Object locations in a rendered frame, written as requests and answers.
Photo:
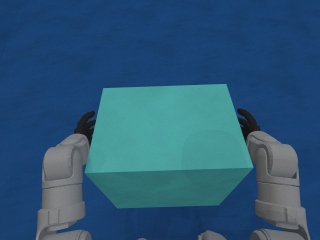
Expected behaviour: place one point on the carton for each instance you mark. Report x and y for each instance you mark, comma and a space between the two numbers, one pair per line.
167, 146

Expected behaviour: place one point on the left robot upper arm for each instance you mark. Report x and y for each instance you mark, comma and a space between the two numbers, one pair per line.
70, 235

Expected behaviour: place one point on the robot left forearm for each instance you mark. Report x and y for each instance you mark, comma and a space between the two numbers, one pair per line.
62, 177

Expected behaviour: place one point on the robot right forearm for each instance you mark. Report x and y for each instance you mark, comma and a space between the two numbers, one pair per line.
277, 173

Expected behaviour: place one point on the right robot hand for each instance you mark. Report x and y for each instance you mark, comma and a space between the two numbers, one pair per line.
248, 126

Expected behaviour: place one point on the left robot hand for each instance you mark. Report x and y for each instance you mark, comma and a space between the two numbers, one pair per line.
83, 127

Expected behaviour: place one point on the right robot upper arm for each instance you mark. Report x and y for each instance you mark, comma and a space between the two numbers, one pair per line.
269, 234

